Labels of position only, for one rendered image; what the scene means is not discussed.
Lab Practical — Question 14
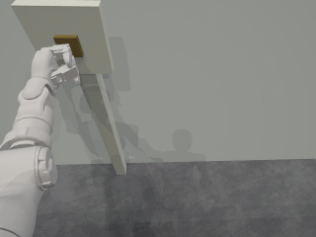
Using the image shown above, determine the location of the robot left forearm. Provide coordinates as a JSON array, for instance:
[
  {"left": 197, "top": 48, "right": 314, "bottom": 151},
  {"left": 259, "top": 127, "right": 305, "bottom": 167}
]
[{"left": 0, "top": 77, "right": 56, "bottom": 151}]

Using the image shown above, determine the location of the left robot upper arm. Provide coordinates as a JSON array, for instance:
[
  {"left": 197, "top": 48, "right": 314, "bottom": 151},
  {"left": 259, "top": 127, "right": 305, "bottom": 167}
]
[{"left": 0, "top": 145, "right": 57, "bottom": 237}]

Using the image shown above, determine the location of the button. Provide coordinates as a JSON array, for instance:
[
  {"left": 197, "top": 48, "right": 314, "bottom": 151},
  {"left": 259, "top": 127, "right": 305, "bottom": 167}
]
[{"left": 53, "top": 35, "right": 84, "bottom": 57}]

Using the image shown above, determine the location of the panel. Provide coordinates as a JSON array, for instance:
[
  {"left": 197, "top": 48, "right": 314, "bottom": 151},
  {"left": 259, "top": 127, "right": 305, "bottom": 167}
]
[{"left": 11, "top": 0, "right": 126, "bottom": 175}]

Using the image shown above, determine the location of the robot left hand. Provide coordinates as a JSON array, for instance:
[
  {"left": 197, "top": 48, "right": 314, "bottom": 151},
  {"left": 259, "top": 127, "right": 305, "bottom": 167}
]
[{"left": 31, "top": 43, "right": 81, "bottom": 90}]

